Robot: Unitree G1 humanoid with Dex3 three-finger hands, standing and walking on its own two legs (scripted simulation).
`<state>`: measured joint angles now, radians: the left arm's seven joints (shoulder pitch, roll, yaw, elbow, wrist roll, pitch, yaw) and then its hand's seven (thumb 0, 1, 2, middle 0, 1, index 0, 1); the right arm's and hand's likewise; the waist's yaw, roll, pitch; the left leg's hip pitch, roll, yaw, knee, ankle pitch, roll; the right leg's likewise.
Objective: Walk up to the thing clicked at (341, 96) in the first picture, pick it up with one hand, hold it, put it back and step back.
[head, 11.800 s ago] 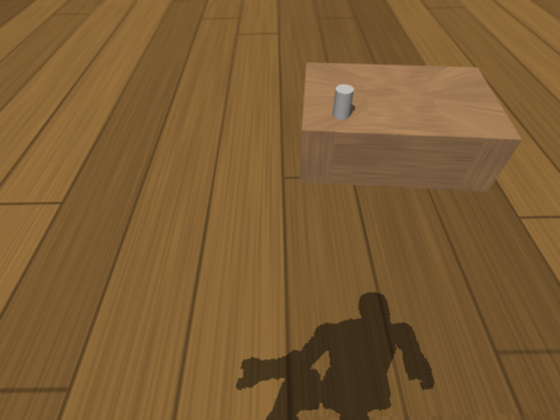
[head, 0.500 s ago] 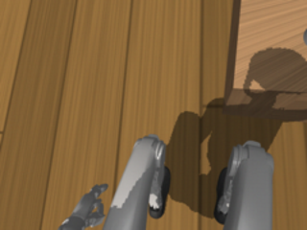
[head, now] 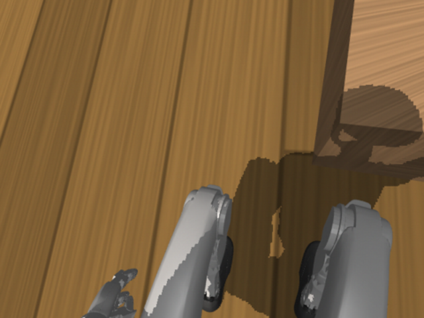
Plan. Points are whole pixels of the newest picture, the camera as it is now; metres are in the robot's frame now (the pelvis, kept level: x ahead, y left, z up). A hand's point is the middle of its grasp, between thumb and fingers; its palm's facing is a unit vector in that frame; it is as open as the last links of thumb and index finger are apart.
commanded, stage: close in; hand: right
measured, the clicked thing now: out of the picture +0.55 -0.36 +0.01
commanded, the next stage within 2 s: rest palm in 0.08 s
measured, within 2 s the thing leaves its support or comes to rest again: leaves its support in 1.36 s
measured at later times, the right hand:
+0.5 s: hand out of the picture +0.51 -0.35 +0.01, palm faces +0.36 +0.93 -0.02, open 16.4 cm
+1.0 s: hand out of the picture +0.52 -0.36 +0.01, palm faces +0.38 +0.93 -0.03, open 10.6 cm
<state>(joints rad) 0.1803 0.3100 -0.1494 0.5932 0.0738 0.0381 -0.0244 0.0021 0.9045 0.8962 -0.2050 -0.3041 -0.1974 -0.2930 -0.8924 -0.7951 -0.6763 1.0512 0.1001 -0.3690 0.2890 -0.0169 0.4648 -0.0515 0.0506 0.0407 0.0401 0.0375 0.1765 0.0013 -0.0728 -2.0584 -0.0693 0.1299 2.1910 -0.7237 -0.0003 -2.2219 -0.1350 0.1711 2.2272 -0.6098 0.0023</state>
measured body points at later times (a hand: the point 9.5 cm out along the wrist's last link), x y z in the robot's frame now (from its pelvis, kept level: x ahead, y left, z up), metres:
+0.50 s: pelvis +0.00 +0.01 -0.01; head +0.23 -0.06 +0.37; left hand +0.11 +0.27 -0.12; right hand +0.48 -0.40 +0.01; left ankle +0.09 +0.11 -0.35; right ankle +0.09 -0.14 -0.35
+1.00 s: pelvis +0.00 +0.00 -0.01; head +0.24 -0.08 +0.37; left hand +0.10 +0.27 -0.12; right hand +0.49 -0.41 +0.01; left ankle +0.09 +0.11 -0.35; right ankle +0.09 -0.14 -0.35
